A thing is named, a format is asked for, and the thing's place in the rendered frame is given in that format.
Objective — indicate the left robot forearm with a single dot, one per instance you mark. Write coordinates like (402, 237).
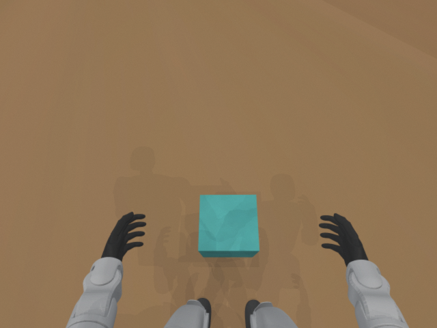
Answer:
(97, 306)

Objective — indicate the robot left hand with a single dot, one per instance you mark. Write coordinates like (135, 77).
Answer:
(117, 246)

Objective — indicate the right robot shin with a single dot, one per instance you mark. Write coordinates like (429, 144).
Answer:
(263, 304)

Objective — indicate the right robot forearm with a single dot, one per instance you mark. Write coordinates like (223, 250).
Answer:
(369, 293)

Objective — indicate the robot right foot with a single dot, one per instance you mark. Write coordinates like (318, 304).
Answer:
(249, 309)

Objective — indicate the robot right hand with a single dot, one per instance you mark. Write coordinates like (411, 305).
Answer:
(350, 248)

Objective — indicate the carton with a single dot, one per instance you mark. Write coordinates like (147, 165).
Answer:
(228, 226)

